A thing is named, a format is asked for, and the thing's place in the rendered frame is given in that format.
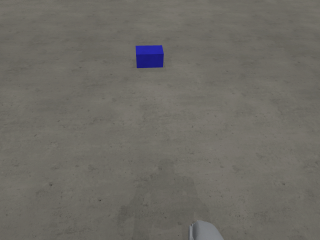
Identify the robot right thigh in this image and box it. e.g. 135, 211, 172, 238
188, 221, 224, 240

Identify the carton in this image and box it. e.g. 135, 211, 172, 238
135, 45, 164, 68

